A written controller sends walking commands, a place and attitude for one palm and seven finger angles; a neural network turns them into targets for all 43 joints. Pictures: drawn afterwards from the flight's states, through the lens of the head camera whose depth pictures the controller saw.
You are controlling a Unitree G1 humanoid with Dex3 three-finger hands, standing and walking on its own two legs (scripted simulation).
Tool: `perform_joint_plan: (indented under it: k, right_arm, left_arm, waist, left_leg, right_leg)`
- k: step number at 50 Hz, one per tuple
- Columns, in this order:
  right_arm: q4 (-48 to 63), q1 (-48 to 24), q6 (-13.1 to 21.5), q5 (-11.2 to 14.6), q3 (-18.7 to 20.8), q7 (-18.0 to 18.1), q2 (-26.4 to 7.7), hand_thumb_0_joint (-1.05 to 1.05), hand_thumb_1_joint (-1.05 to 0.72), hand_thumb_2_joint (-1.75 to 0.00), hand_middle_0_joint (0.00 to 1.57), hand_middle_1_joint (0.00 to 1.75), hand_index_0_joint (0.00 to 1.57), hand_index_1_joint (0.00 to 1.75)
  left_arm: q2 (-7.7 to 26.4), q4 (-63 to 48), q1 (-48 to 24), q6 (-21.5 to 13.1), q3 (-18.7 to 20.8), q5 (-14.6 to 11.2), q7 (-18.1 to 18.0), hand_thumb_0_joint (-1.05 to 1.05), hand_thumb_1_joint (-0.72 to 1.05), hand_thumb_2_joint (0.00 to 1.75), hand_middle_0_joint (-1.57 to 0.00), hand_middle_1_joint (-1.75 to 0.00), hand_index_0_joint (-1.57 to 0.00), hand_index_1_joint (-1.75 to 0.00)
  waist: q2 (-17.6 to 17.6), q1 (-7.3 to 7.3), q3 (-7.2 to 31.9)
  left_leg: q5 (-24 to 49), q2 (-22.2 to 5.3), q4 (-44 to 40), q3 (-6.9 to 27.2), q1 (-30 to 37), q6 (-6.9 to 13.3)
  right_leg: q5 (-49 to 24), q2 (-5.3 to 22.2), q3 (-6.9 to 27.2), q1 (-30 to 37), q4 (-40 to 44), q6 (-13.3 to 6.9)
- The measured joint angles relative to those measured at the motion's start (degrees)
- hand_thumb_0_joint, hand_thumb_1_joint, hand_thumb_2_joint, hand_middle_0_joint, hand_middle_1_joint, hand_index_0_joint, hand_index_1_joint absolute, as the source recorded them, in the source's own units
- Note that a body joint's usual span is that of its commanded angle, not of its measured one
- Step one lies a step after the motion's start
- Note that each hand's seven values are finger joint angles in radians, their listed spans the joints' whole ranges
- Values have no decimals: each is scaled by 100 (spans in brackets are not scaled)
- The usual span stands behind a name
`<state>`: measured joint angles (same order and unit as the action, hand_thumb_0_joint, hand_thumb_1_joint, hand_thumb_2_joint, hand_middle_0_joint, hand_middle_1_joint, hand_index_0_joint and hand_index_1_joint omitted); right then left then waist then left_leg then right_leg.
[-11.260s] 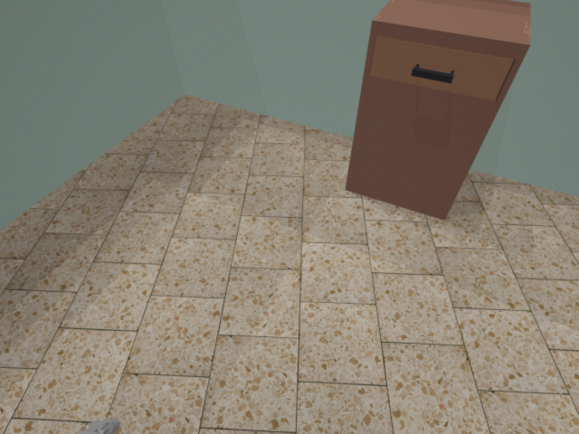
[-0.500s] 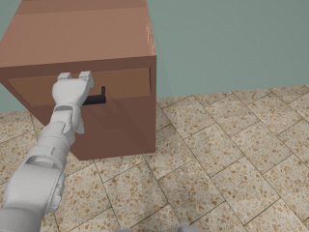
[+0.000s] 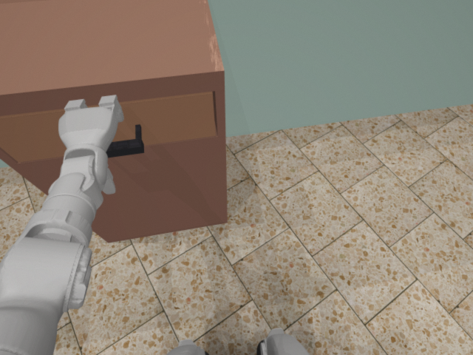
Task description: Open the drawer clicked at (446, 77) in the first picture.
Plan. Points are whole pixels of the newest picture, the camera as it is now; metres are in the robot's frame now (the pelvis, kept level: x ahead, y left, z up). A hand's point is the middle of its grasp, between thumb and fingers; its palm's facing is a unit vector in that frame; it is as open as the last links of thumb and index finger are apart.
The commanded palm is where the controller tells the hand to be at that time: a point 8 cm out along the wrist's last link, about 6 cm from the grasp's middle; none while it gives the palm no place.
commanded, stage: move the hooked fingers above the handle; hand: left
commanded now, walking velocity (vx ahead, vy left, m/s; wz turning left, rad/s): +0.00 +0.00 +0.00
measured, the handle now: (109, 141) +0.54 +0.23 -0.04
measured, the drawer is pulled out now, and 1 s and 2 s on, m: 0.00 0.00 0.00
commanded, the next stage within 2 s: lower the fingers behind the handle in 0.42 s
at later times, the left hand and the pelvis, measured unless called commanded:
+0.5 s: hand (101, 147) +0.49 +0.21 +0.01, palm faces -0.07 -0.02 -1.00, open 13.8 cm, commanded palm +0.48 +0.21 +0.07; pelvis +0.01 +0.00 +0.00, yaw +1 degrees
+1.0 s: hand (107, 158) +0.49 +0.21 -0.02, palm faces -0.06 -0.02 -1.00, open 13.8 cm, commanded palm +0.48 +0.21 +0.04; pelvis +0.00 +0.00 -0.01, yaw +1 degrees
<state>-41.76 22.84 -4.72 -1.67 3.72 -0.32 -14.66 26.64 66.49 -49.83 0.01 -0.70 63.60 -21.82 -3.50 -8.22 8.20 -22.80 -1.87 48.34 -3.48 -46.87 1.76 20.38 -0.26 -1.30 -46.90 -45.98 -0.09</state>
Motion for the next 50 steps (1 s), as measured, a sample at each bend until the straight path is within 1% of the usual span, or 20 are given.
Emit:
perform_joint_plan:
  k: [4, 10, 15, 19, 23, 26, 31, 36, 40, 44, 50]
  right_arm:
    - [-6, -33, -9, 15, 1, 9, 14, 1, -90, -90, 20, 30, 20, 30]
    - [28, -160, 6, 6, 1, 17, 14, 1, -90, -90, 20, 30, 20, 30]
    - [72, -295, 3, 14, -20, 13, -8, 1, -90, -90, 20, 30, 20, 30]
    - [140, -336, 9, 27, -39, 38, -12, 1, -90, -90, 20, 30, 20, 30]
    - [156, -265, 24, 8, 3, 46, -1, 1, -90, -90, 20, 30, 20, 30]
    - [105, -211, 5, -3, 18, 25, 7, 1, -90, -90, 20, 30, 20, 30]
    - [47, -190, -48, -23, -17, -13, 16, 1, -90, -90, 20, 30, 20, 30]
    - [50, -187, -50, -11, -47, -14, 33, 1, -90, -90, 20, 30, 20, 30]
    - [32, -154, -3, -21, -25, 10, 47, 1, -90, -90, 20, 30, 20, 30]
    - [-22, -147, 36, -48, -12, 14, 29, 1, -90, -90, 20, 30, 20, 30]
    - [-72, -200, 65, -75, 8, -13, -8, 1, -90, -90, 20, 30, 20, 30]
  left_arm:
    - [-46, -67, 91, -68, -98, -53, 55, 0, -49, 30, -32, -120, -32, -120]
    - [-94, -126, 121, -200, -138, -7, -16, 0, -49, 30, -32, -120, -32, -120]
    - [-91, 1, 14, -106, -151, -9, -83, 0, -49, 30, -32, -120, -32, -120]
    - [-17, 73, -56, -42, -156, -24, 12, 0, -49, 30, -32, -120, -32, -120]
    - [-20, -79, -25, -122, -221, -50, 104, 0, -49, 30, -32, -120, -32, -120]
    - [-108, -151, 3, -180, -260, -51, 75, 0, -49, 30, -32, -120, -32, -120]
    - [-198, -121, 67, -138, -116, 10, -88, 0, -49, 30, -32, -120, -32, -120]
    - [-137, 46, 102, 0, -49, 28, -130, 0, -49, 30, -32, -120, -32, -120]
    - [-84, 21, 139, -94, -46, 13, -94, 0, -49, 30, -32, -120, -32, -120]
    - [-61, 3, 136, -234, -11, 46, -147, 0, -49, 30, -32, -120, -32, -120]
    - [-51, 111, 73, -197, -4, 95, -304, 0, -49, 30, -32, -120, -32, -120]
  waist:
    - [10, 62, -5]
    - [46, 92, 16]
    - [66, 78, 6]
    - [73, 47, -19]
    - [61, 78, -7]
    - [50, 105, 12]
    - [28, 75, 33]
    - [12, 24, 13]
    - [14, 24, 14]
    - [23, 26, 46]
    - [27, 5, 103]
  left_leg:
    - [6, 13, -54, 29, 94, 1]
    - [-5, 34, -44, 86, 112, -5]
    - [-22, 39, -9, 107, 88, -5]
    - [-22, 40, -4, 112, 63, -5]
    - [-35, 38, 11, 119, 40, -10]
    - [-60, 35, 33, 124, 41, -12]
    - [-89, 18, 59, 90, 38, -9]
    - [-88, 7, 79, 57, -12, -10]
    - [-94, 4, 137, 65, -106, -16]
    - [-132, 1, 265, 87, -256, -21]
    - [-196, -4, 480, 116, -498, -23]
  right_leg:
    - [0, 10, -28, 113, 67, 3]
    - [27, 30, -83, 162, 71, -3]
    - [48, 34, -102, 148, 41, -4]
    - [48, 34, -106, 126, 38, -4]
    - [59, 32, -112, 109, 33, -3]
    - [80, 29, -115, 114, 19, -2]
    - [100, 13, -79, 87, -20, -5]
    - [98, 2, -45, 12, -65, -7]
    - [109, 1, -51, -82, -128, -12]
    - [151, 2, -71, -223, -251, -20]
    - [216, 4, -97, -451, -454, -26]
